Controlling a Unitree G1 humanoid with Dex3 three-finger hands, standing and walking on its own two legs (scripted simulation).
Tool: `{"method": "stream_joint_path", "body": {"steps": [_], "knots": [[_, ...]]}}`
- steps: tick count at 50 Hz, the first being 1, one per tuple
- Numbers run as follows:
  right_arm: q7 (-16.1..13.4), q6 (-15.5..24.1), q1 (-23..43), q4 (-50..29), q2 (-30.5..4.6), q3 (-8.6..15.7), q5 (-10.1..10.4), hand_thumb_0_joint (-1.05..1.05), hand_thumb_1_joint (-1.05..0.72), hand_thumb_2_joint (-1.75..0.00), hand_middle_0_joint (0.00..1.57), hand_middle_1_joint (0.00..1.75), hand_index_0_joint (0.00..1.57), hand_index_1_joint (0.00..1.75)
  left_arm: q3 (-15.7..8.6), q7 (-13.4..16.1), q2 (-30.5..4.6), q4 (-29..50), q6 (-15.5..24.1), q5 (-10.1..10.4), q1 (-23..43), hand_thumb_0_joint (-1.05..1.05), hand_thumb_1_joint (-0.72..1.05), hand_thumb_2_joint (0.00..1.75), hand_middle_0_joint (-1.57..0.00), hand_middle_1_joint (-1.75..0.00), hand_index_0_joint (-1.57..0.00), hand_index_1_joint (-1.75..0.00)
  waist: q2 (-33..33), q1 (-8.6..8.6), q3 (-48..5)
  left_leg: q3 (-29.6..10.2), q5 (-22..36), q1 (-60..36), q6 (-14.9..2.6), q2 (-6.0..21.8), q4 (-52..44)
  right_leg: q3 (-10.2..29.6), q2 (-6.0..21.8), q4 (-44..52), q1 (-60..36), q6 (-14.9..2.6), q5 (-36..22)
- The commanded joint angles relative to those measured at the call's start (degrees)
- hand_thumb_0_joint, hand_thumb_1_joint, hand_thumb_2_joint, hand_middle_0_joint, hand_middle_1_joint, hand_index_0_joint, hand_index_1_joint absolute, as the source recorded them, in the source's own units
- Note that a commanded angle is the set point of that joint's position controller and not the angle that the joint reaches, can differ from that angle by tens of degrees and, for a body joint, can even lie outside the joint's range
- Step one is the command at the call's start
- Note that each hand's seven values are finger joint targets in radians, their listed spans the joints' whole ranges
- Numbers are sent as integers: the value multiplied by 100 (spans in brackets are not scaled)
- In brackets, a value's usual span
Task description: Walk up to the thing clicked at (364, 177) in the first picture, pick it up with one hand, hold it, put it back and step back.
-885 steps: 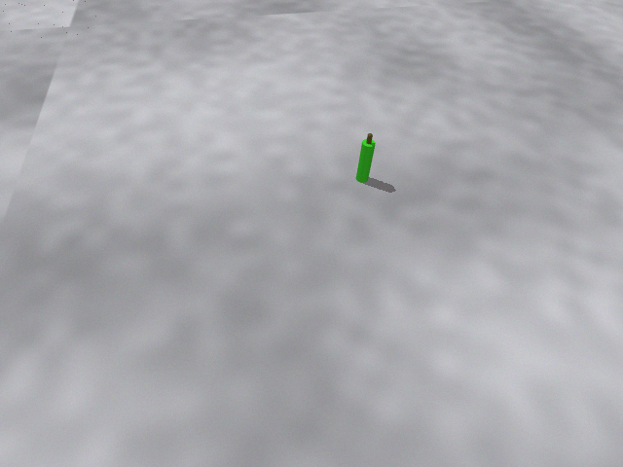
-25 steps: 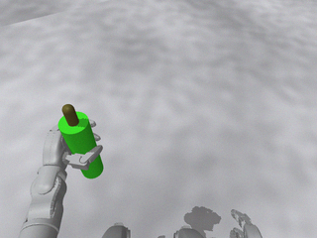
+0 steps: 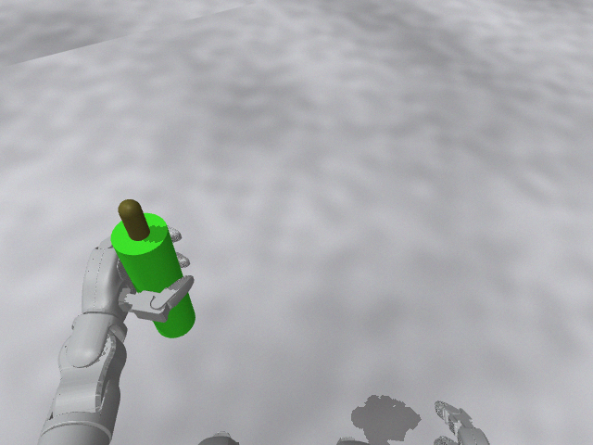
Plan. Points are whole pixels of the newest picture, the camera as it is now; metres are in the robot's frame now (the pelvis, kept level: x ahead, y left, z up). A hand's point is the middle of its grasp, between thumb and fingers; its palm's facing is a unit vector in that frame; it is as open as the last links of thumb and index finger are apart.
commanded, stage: hold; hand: left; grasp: from the side
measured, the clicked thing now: (156, 273) +0.33 +0.17 +0.04
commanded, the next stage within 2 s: none
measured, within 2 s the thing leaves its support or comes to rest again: neither
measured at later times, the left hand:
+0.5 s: hand (154, 274) +0.32 +0.17 +0.06, palm faces +0.04 -1.00 +0.00, open 8.5 cm
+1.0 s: hand (155, 281) +0.31 +0.17 +0.06, palm faces +0.03 -1.00 +0.00, open 8.5 cm
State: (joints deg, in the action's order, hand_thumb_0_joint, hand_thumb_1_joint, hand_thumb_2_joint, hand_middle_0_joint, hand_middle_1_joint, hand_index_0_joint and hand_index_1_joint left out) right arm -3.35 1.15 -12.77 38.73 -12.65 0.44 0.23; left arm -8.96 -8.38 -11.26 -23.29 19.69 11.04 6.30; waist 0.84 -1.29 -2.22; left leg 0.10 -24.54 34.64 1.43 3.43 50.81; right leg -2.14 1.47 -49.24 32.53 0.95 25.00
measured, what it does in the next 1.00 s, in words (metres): stands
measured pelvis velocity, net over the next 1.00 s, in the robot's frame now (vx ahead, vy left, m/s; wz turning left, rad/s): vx -0.01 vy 0.00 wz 0.00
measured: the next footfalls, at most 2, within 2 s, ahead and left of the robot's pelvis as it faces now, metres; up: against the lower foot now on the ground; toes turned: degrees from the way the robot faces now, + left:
none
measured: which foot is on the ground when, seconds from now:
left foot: down 0.00-1.00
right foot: down 0.00-1.00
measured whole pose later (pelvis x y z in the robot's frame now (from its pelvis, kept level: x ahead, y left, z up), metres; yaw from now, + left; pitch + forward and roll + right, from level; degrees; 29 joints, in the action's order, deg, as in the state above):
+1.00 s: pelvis -0.01 +0.00 +0.01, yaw +0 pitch +5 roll -1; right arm -2.2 1.2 -12.9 39.2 -12.5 0.5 0.1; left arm -7.8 -7.8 -10.4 -24.7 20.6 10.5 5.9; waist 0.7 -0.9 -0.9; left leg 0.4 -21.7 29.1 1.1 2.9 46.2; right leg -2.0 1.8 -44.7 27.0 1.2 22.2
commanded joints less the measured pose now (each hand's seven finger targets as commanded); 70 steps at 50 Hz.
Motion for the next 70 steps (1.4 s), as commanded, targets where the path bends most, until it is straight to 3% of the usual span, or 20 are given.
{"method": "stream_joint_path", "body": {"steps": [1, 11, 12, 13, 16, 18, 19, 28, 31, 32, 35, 41, 47, 49, 52, 54, 55, 57, 60, 70], "knots": [[-38, 240, 68, -711, -774, 273, 28, 0, -90, -90, 20, 30, 20, 30, -331, 36, -810, 1636, 539, 171, 1646, 0, 25, 118, -124, -136, -126, -135, 99, 40, -1800, 20, 1822, -1173, -125, -230, -662, -4, -181, 655, -810, -115, -2042], [-33, 227, 84, -708, -746, 269, 25, 0, -90, -90, 20, 30, 20, 30, -275, 50, -802, 1703, 505, 139, 1577, 0, 24, 116, -124, -136, -127, -135, 23, 3, -1777, 70, 1742, -1235, -153, -255, -787, 29, -148, 852, -1049, -76, -2105], [-29, 232, 82, -719, -782, 276, 43, 0, -90, -90, 20, 30, 20, 30, -183, 31, -625, 1268, 446, 144, 1365, 0, 23, 117, -124, -137, -126, -136, -62, -52, -1681, 65, 1856, -1289, -160, -248, -789, 21, -157, 840, -994, -79, -2174], [-21, 231, 99, -715, -779, 275, 42, 0, -90, -90, 20, 30, 20, 30, -229, 39, -746, 1764, 494, 156, 1598, 0, 23, 117, -124, -136, -126, -135, 93, 16, -1678, 42, 1957, -1367, -138, -233, -837, -4, -158, 811, -1018, -99, -2207], [-10, 219, 66, -692, -772, 284, 26, 0, -90, -90, 20, 30, 20, 30, -335, 60, -836, 1604, 484, 124, 1488, 0, 24, 117, -124, -136, -126, -135, 37, 40, -1644, 27, 1950, -1351, -132, -235, -844, -30, -173, 850, -1048, -109, -2143], [-8, 227, 113, -711, -732, 261, 23, 0, -89, -90, 20, 30, 20, 30, -183, 54, -699, 1674, 502, 124, 1489, 0, 25, 119, -124, -137, -127, -136, -15, 3, -1604, 80, 1802, -1301, -156, -271, -863, 21, -134, 932, -1088, -72, -2167], [-15, 224, 158, -728, -733, 257, 29, 0, -90, -90, 20, 30, 20, 30, -311, 84, -815, 1878, 538, 152, 1681, 0, 25, 118, -124, -137, -126, -136, 13, 25, -1616, 87, 1744, -1317, -154, -274, -889, 24, -134, 960, -1125, -72, -2111], [44, 227, 133, -711, -780, 295, 13, 0, -90, -90, 20, 30, 20, 30, -144, 64, -579, 1283, 520, 92, 1364, 0, 22, 120, -125, -139, -128, -138, 51, -15, -1579, -1, 1925, -1507, -124, -216, -981, -71, -187, 900, -1008, -127, -2039], [55, 216, 134, -732, -763, 282, 20, 0, -89, -90, 20, 30, 20, 30, -348, 84, -932, 1804, 607, 69, 1679, 0, 24, 119, -125, -138, -127, -137, 268, 128, -1656, 15, 1935, -1513, -92, -227, -1021, -64, -185, 906, -1112, -143, -2024], [54, 204, 155, -721, -751, 272, 14, 0, -90, -90, 20, 30, 20, 30, -216, 74, -759, 1587, 605, 72, 1544, 0, 22, 119, -126, -140, -128, -139, 162, 38, -1501, 27, 1761, -1427, -107, -238, -1027, -54, -181, 949, -1053, -130, -1909], [82, 251, 187, -714, -764, 274, 43, 0, -90, -90, 20, 30, 20, 30, -286, 61, -702, 1414, 623, 151, 1622, 0, 27, 121, -127, -141, -129, -140, 23, 31, -1337, 4, 1403, -1296, -118, -226, -1103, -67, -187, 979, -956, -136, -1618], [64, 268, 127, -682, -767, 278, 20, 0, -89, -90, 20, 30, 20, 30, -106, 8, -667, 1550, 618, 120, 1561, 0, 24, 121, -127, -140, -129, -139, 123, -15, -1618, 21, 1840, -1526, -118, -240, -1009, -42, -169, 977, -1083, -117, -2026], [64, 261, 156, -668, -749, 256, 10, 0, -89, -90, 20, 30, 20, 30, -129, 77, -633, 1416, 613, 101, 1787, 0, 24, 121, -125, -139, -127, -138, 44, 0, -1351, 34, 1482, -1360, -134, -241, -1101, -42, -161, 1064, -962, -118, -1725], [71, 265, 151, -632, -787, 286, 17, 0, -89, -90, 20, 30, 20, 30, -365, 94, -798, 1078, 610, 83, 1553, 0, 28, 123, -126, -140, -128, -139, -58, 52, -1374, 23, 1450, -1337, -143, -240, -1109, -56, -164, 1046, -990, -120, -1667], [80, 277, 228, -733, -722, 245, 8, 0, -89, -90, 20, 30, 20, 30, -205, 52, -734, 1481, 713, 78, 1782, 0, 26, 124, -128, -143, -130, -142, 11, 59, -1482, 52, 1348, -1364, -145, -276, -1123, -30, -154, 1088, -1114, -113, -1592], [79, 289, 258, -737, -746, 251, 28, 0, -89, -90, 20, 30, 20, 30, -328, 43, -833, 1508, 697, 111, 1756, 0, 27, 123, -128, -142, -130, -141, 193, 100, -1496, 81, 1353, -1404, -124, -286, -1146, -13, -152, 1115, -1109, -128, -1588], [74, 290, 233, -743, -731, 243, 25, 0, -90, -90, 20, 30, 20, 30, -139, 25, -669, 1446, 683, 100, 1681, 0, 25, 122, -128, -142, -130, -141, 94, 42, -1506, 62, 1391, -1454, -128, -268, -1146, -29, -165, 1106, -1129, -120, -1631], [56, 290, 253, -719, -744, 243, 36, 0, -90, -90, 20, 30, 20, 30, -264, 49, -756, 1392, 671, 118, 1671, 0, 26, 123, -128, -141, -130, -141, 35, 46, -1460, 93, 1341, -1389, -147, -286, -1133, 7, -145, 1166, -1106, -104, -1628], [67, 298, 224, -686, -736, 242, 26, 0, -89, -90, 20, 30, 20, 30, -172, 26, -633, 1156, 628, 123, 1650, 0, 27, 123, -127, -141, -129, -140, 8, -13, -1237, 48, 1168, -1259, -145, -256, -1174, -38, -172, 1140, -933, -120, -1446], [53, 341, 160, -669, -767, 251, 30, 0, -89, -90, 20, 30, 20, 30, -331, 28, -813, 1382, 697, 150, 1747, 0, 28, 125, -126, -142, -128, -141, 69, 14, -1557, 44, 1377, -1397, -144, -266, -1121, -28, -164, 1095, -1092, -109, -1640]]}}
